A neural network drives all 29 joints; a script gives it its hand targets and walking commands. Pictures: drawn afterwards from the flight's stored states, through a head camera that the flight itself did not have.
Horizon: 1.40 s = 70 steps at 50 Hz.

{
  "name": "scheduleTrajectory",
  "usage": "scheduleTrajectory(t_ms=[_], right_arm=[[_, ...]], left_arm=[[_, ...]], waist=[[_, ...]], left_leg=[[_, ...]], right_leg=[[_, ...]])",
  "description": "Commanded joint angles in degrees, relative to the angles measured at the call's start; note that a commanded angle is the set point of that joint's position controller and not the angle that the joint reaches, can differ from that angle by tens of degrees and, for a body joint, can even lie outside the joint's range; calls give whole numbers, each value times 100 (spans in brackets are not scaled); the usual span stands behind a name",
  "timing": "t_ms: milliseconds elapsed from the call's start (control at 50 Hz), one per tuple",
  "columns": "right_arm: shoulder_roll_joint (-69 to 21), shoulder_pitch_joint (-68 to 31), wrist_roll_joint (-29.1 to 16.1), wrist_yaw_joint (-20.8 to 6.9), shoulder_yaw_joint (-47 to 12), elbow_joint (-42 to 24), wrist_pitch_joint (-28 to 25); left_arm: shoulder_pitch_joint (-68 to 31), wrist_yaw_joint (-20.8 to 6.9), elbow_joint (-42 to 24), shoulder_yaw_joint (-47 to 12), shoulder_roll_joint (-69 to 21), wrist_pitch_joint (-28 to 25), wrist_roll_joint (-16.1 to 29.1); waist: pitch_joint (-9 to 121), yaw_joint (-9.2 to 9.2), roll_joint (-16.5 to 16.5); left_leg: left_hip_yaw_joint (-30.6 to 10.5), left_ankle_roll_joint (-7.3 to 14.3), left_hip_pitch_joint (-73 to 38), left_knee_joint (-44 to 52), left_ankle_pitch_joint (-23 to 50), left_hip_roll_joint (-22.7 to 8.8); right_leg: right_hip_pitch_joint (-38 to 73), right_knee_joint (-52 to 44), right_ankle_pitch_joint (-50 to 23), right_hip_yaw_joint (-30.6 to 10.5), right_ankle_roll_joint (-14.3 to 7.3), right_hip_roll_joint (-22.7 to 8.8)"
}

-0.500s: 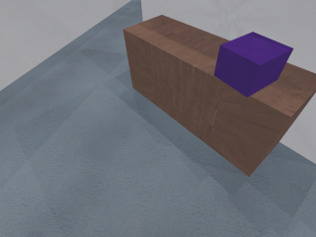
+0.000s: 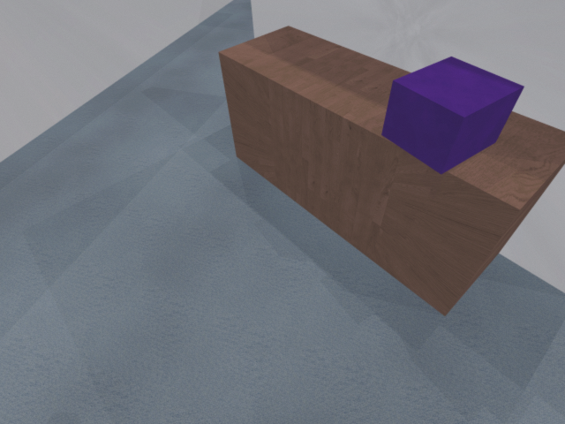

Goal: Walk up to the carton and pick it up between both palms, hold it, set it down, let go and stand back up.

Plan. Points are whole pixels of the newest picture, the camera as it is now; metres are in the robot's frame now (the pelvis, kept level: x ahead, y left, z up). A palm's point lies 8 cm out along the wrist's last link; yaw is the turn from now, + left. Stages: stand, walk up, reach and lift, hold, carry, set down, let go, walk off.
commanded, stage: stand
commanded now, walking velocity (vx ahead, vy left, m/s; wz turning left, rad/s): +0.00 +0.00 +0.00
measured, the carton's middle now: (446, 112) +0.95 -0.41 -0.09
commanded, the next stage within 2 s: walk up in 1.12 s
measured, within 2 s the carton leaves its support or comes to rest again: neither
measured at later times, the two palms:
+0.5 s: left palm out of the picture +0.00 +0.23 -0.14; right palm out of the picture +0.01 -0.23 -0.14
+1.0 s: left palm out of the picture +0.00 +0.23 -0.14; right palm out of the picture +0.00 -0.22 -0.14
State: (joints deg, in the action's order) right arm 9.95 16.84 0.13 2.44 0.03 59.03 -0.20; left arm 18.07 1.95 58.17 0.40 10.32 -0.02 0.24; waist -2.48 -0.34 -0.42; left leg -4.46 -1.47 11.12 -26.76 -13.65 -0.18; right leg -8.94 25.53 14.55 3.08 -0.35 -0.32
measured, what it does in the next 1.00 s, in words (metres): stands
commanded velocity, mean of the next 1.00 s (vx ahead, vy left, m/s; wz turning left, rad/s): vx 0.00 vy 0.00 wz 0.00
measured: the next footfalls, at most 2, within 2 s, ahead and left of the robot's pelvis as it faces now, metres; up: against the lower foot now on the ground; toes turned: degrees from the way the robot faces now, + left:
right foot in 1.62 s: +0.10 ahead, -0.17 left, +0.00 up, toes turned -18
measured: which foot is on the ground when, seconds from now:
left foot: down 0.00-1.00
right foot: down 0.00-1.00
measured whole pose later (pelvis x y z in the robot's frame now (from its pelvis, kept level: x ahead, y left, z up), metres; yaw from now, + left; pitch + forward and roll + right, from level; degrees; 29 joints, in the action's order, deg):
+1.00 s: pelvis +0.00 +0.00 +0.00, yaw -1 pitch -2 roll +0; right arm 9.1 16.5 0.1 2.8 -0.3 61.8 -0.4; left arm 18.1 2.4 60.6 0.2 9.3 -0.3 0.3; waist -2.6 -0.3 -0.4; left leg -3.8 -1.6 10.2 -25.7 -13.6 -0.6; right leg -8.2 24.6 14.4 2.4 -0.3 -0.2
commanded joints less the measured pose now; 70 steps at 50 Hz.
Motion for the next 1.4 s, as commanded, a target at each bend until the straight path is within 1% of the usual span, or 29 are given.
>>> scheduleTrajectory(t_ms=[0,1280,1300,1320,1340,1360,1380], right_arm=[[745,346,1,45,137,-205,-86],[591,386,-4,80,72,158,-89],[1076,-179,425,-1,455,-388,-153],[1125,-74,544,-28,567,-484,-170],[834,296,469,-83,554,-466,-184],[696,448,366,-121,536,-499,-220],[732,714,324,-134,591,-504,-284]], left_arm=[[397,46,-217,143,745,-87,0],[480,90,112,91,575,-111,6],[956,20,-24,388,634,-177,-232],[806,-10,-65,485,1005,-184,-249],[306,-37,-296,560,1132,-182,-278],[93,-48,-475,568,987,-191,-279],[-56,-70,-631,529,771,-219,-276]], waist=[[-212,-1,-18],[-268,6,-4],[-30,-152,-284],[-523,42,-198],[-741,274,95],[-776,354,135],[-707,524,34]], left_leg=[[-296,148,249,551,698,-421],[-167,120,118,632,768,-478],[146,359,-446,-292,-2016,-168],[-86,433,-388,-508,-2693,-176],[-222,501,-63,-529,-2808,-267],[-329,576,-114,-420,-2685,-380],[-523,677,-743,-50,-2396,-526]], right_leg=[[-104,-630,-447,-580,-67,-571],[-81,-681,-651,-603,-30,-560],[-986,-237,2230,-1447,-532,-559],[-2023,-451,3146,-1889,-720,-798],[-2276,-480,3315,-2098,-759,-839],[-2558,-344,3100,-2106,-662,-756],[-3097,-71,2708,-1801,-394,-517]])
